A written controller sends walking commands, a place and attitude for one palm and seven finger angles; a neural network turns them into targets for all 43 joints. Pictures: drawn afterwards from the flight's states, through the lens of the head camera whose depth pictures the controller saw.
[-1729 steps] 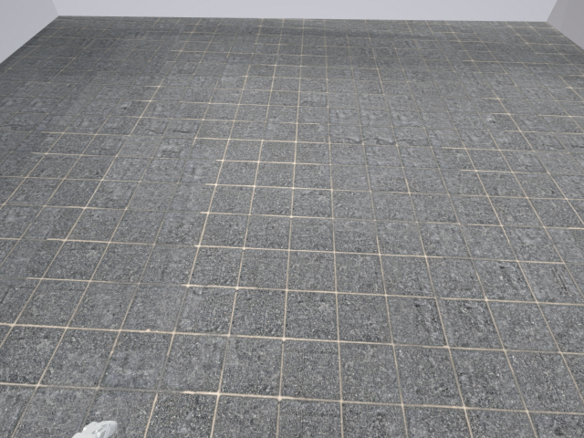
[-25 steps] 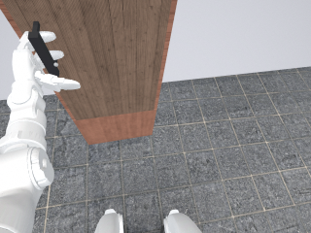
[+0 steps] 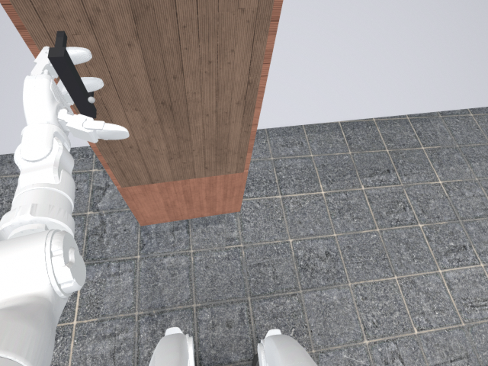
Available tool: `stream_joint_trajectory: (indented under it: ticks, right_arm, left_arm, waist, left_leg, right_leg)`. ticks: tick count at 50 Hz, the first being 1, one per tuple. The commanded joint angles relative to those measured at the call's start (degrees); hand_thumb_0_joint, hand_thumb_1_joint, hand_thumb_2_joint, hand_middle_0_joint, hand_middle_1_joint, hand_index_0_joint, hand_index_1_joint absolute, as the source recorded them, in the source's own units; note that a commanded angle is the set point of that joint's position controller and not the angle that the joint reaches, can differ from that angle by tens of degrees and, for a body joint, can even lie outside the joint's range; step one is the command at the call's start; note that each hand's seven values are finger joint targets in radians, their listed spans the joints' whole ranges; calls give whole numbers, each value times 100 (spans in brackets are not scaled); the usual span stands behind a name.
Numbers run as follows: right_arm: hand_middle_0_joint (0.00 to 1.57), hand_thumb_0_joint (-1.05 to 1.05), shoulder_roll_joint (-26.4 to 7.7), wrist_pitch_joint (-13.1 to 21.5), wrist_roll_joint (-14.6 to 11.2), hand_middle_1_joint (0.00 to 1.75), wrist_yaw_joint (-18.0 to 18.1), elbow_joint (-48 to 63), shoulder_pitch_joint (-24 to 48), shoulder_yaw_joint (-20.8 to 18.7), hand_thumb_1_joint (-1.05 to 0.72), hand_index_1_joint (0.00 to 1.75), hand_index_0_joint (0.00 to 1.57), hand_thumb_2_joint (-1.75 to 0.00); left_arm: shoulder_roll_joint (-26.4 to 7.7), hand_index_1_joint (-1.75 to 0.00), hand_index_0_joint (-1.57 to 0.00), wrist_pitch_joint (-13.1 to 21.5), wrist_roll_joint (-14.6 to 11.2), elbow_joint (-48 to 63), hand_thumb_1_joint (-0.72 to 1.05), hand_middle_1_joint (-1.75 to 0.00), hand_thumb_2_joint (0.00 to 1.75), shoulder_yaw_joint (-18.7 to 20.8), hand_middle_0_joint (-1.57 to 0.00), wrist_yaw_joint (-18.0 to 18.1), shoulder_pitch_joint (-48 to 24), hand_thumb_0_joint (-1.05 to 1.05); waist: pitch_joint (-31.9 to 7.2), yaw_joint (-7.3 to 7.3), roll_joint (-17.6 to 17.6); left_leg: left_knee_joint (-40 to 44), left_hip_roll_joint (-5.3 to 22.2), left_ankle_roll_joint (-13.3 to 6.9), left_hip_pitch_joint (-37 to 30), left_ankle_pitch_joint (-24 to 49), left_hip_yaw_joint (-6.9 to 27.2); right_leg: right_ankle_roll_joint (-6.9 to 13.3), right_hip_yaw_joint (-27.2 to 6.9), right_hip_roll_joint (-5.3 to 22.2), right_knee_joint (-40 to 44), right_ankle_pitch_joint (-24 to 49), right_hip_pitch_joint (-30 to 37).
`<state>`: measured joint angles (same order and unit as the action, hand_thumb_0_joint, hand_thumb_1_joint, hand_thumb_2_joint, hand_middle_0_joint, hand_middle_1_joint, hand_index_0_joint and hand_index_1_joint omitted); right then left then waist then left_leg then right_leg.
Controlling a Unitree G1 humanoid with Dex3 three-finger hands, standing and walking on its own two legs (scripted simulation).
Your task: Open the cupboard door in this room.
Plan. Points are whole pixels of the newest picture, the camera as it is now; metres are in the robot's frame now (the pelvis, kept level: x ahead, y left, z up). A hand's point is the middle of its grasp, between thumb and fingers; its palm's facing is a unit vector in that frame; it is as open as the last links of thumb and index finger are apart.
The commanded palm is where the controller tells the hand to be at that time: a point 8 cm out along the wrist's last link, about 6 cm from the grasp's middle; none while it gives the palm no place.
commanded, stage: close the thumb around the handle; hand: left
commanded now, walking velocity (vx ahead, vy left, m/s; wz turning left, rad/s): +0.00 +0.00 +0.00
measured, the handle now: (76, 77) +0.57 +0.23 +0.09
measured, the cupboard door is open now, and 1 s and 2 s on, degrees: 0 0 51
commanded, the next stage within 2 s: pull the door open along its arc in 0.76 s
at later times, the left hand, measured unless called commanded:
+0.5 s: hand (89, 101) +0.51 +0.20 +0.09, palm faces +0.11 -0.99 +0.01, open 8.7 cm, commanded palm +0.49 +0.24 +0.09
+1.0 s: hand (90, 102) +0.51 +0.20 +0.09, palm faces +0.11 -0.99 +0.01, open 5.6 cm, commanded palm +0.47 +0.24 +0.09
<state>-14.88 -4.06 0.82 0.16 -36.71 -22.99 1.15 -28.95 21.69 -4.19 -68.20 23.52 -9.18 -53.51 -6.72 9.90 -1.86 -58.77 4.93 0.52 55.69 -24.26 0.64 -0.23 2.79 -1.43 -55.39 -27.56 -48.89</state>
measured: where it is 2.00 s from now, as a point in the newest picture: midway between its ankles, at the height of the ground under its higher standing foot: outside the picture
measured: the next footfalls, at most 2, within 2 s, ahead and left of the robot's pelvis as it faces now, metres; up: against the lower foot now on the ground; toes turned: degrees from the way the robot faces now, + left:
none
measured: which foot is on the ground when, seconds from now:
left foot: down 0.00-1.00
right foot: down 0.00-1.00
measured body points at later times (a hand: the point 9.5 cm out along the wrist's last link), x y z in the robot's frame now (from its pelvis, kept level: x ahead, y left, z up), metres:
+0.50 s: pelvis +0.00 +0.00 +0.00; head +0.11 +0.02 +0.44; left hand +0.50 +0.26 +0.10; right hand +0.00 -0.26 -0.11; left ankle +0.03 +0.12 -0.67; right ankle -0.02 -0.13 -0.67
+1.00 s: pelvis +0.00 +0.00 +0.00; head +0.12 +0.02 +0.44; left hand +0.50 +0.26 +0.09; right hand -0.01 -0.26 -0.11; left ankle +0.03 +0.12 -0.67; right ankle -0.02 -0.13 -0.67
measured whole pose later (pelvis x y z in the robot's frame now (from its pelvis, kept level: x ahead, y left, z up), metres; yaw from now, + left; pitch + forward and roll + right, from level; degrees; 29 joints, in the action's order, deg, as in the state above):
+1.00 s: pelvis +0.00 +0.00 +0.00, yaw -1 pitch +21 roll -3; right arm -14.5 -4.4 0.8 -0.1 -36.7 -23.6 1.0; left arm -27.9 21.8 -5.1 -65.9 23.8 -8.9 -51.1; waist -7.0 9.7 -2.0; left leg -58.6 4.9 0.2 55.1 -24.5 0.1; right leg -0.6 2.1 -1.5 -54.9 -27.4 -48.4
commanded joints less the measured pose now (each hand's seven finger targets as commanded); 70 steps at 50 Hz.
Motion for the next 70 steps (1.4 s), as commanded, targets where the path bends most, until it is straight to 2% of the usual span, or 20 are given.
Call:
stream_joint_trajectory:
  ticks: [1, 8, 11, 14, 20, 25, 28, 30, 33, 34, 37, 43, 44, 54, 58, 60, 64, 65, 66, 70]
  right_arm:
    - [20, 0, -1003, 76, 38, 30, 45, 241, -955, -378, -90, 30, 20, -90]
    - [20, 0, -1034, 44, 19, 30, 60, 252, -941, -367, -90, 30, 20, -90]
    - [20, 0, -988, 65, 40, 30, 42, 265, -930, -397, -90, 30, 20, -90]
    - [20, 0, -1007, 51, 22, 30, 36, 233, -910, -383, -90, 30, 20, -90]
    - [20, 0, -993, 49, 29, 30, 23, 245, -890, -404, -90, 30, 20, -90]
    - [20, 0, -1022, 51, 23, 30, 43, 240, -895, -379, -90, 30, 20, -90]
    - [20, 0, -1010, 61, 20, 30, 55, 234, -861, -370, -90, 30, 20, -90]
    - [20, 0, -1036, 71, 12, 30, 68, 223, -856, -357, -90, 30, 20, -90]
    - [20, 0, -1050, 88, 25, 30, 95, 226, -869, -347, -90, 30, 20, -90]
    - [20, 0, -1025, 97, 29, 30, 85, 231, -874, -355, -90, 30, 20, -90]
    - [20, 0, -1032, 83, 39, 30, 70, 245, -925, -370, -90, 30, 20, -90]
    - [20, 0, -1030, 56, 20, 30, 64, 240, -899, -372, -90, 30, 20, -90]
    - [20, 0, -1018, 63, 15, 30, 57, 251, -890, -369, -90, 30, 20, -90]
    - [20, 0, -933, 16, -43, 30, -41, 547, -682, -446, -90, 30, 20, -90]
    - [20, 0, -855, 18, -118, 30, -98, 754, -444, -480, -90, 30, 20, -90]
    - [20, 0, -817, 44, -149, 30, -123, 849, -317, -500, -90, 30, 20, -90]
    - [20, 0, -730, 161, -193, 30, -160, 973, -36, -506, -90, 30, 20, -90]
    - [20, 0, -531, 247, -152, 30, -151, 1006, 216, -481, -90, 30, 20, -90]
    - [20, 0, -527, 336, -112, 30, -181, 1015, 274, -445, -90, 30, 20, -90]
    - [20, 0, -444, 434, 92, 30, -312, 1000, 521, -461, -90, 30, 20, -90]
  left_arm:
    - [-1257, -120, -30, 422, -62, 1309, -50, -120, 30, 31, -30, 29, -2580, 0]
    - [-1536, -123, -32, 407, -34, 1247, -22, -123, 42, 193, -32, 20, -2554, 0]
    - [-1345, -125, -33, 503, -64, 1535, -5, -125, 49, 122, -33, 5, -2524, 0]
    - [-1232, -127, -34, 433, -98, 1251, 12, -127, 56, 33, -34, -9, -2453, 0]
    - [-1026, -130, -37, 433, -116, 1364, 45, -130, 71, -69, -37, 43, -2402, 0]
    - [-1305, -133, -39, 431, -57, 1260, 73, -133, 83, 58, -39, 59, -2547, 0]
    - [-1305, -135, -40, 457, -48, 1233, 90, -135, 90, 32, -40, 41, -2586, 0]
    - [-1316, -135, -40, 428, -59, 1087, 90, -135, 90, -8, -40, 18, -2672, 0]
    - [-1576, -135, -40, 471, -39, 1192, 90, -135, 90, 155, -40, 4, -2733, 0]
    - [-1386, -135, -40, 485, -36, 1278, 90, -135, 90, 4, -40, -10, -2781, 0]
    - [-1518, -135, -40, 466, -130, 1309, 90, -135, 90, 282, -40, 1, -2458, 0]
    - [-1480, -135, -40, 419, -76, 1293, 90, -135, 90, 196, -40, 25, -2452, 0]
    - [-1329, -135, -40, 392, -89, 1250, 90, -135, 90, 82, -40, 23, -2464, 0]
    - [-823, -135, -40, 400, -378, 2155, 90, -135, 90, 48, -40, -60, -826, 0]
    - [-284, -135, -40, 313, -527, 2997, 90, -135, 90, -227, -40, 3, 325, 0]
    - [36, -135, -40, 239, -632, 3457, 90, -135, 90, -408, -40, 66, 852, 0]
    - [629, -135, -40, 187, -707, 4432, 90, -135, 90, -826, -40, 273, 1705, 0]
    - [954, -135, -40, 115, -1084, 4825, 90, -135, 90, -180, -40, 1091, 1752, 0]
    - [1348, -135, -40, 60, -873, 4960, 90, -135, 90, -695, -40, 1521, 2069, 0]
    - [2179, -135, -40, -49, -219, 5605, 90, -135, 90, -1323, -40, 2870, 2474, 0]
  waist:
    - [-2600, 87, -639]
    - [-2526, 51, -593]
    - [-2808, 3, -843]
    - [-2432, 84, -572]
    - [-2557, 42, -690]
    - [-2412, 82, -478]
    - [-2472, 92, -692]
    - [-2290, 168, -562]
    - [-2539, 80, -719]
    - [-2616, 111, -843]
    - [-2920, -29, -734]
    - [-2561, 33, -595]
    - [-2469, 90, -551]
    - [-2745, -378, -480]
    - [-2682, -572, -480]
    - [-2464, -596, -177]
    - [-2221, -663, -182]
    - [-2135, -1125, -134]
    - [-1948, -955, -81]
    - [-1895, -887, 103]
  left_leg:
    - [420, -291, -222, -2734, 2188, 169]
    - [444, -292, -218, -2550, 2077, 149]
    - [398, -286, -198, -2909, 2398, 159]
    - [458, -272, -197, -2687, 2150, 169]
    - [485, -279, -178, -2867, 2177, 190]
    - [483, -303, -220, -2545, 1945, 161]
    - [440, -294, -202, -2639, 1978, 161]
    - [461, -287, -211, -2503, 1747, 183]
    - [438, -283, -200, -2567, 1838, 197]
    - [435, -281, -192, -2724, 1970, 206]
    - [390, -282, -184, -2825, 2369, 201]
    - [424, -284, -203, -2587, 2102, 169]
    - [444, -290, -213, -2524, 2007, 158]
    - [630, -338, -180, -2826, 2521, 10]
    - [775, -353, -161, -3031, 2745, -53]
    - [865, -365, -183, -2937, 2649, -108]
    - [987, -361, -161, -3106, 2715, -126]
    - [1063, -392, -97, -2854, 2685, -177]
    - [1083, -387, -75, -2851, 2578, -137]
    - [1074, -380, -40, -2862, 2422, -120]
  right_leg:
    - [74, -47, -240, 646, 2184, 406]
    - [56, -72, -230, 656, 2181, 500]
    - [91, -50, -245, 600, 2332, 449]
    - [61, -24, -253, 670, 2156, 383]
    - [80, 2, -254, 679, 2068, 313]
    - [56, -55, -238, 699, 2048, 458]
    - [66, -65, -225, 686, 2008, 326]
    - [55, -63, -231, 720, 1793, 242]
    - [74, -69, -214, 656, 1832, 306]
    - [79, -52, -222, 639, 1902, 254]
    - [77, -29, -241, 574, 2249, 468]
    - [59, -44, -250, 647, 2145, 455]
    - [49, -45, -253, 672, 2093, 430]
    - [88, 16, -273, 675, 2713, 1092]
    - [103, 46, -263, 743, 2925, 1337]
    - [77, 54, -262, 826, 3043, 1541]
    - [77, 86, -229, 873, 3095, 1625]
    - [79, 159, -221, 901, 2954, 1817]
    - [73, 199, -232, 862, 2817, 1764]
    - [82, 236, -147, 770, 2652, 1706]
